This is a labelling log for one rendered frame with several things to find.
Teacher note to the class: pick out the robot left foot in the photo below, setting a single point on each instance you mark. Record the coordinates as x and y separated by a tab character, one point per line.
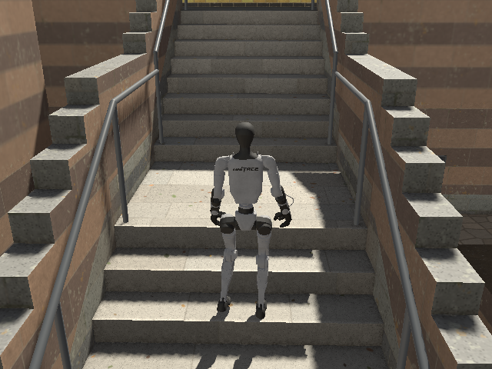
222	306

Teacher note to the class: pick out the robot right forearm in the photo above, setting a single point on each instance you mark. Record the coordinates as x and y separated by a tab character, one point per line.
283	203

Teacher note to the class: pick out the robot right upper arm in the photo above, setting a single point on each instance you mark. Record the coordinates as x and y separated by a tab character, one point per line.
273	174

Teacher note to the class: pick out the robot left hand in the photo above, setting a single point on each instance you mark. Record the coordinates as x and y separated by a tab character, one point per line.
214	218

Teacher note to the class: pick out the robot right hand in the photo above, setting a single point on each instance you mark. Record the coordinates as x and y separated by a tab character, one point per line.
281	216

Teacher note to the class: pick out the robot left upper arm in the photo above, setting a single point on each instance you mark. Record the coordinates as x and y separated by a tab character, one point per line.
220	164

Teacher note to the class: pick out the robot left thigh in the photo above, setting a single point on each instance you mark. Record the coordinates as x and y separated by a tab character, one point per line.
227	226

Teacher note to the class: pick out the robot left forearm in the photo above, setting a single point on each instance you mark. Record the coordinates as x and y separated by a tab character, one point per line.
215	204

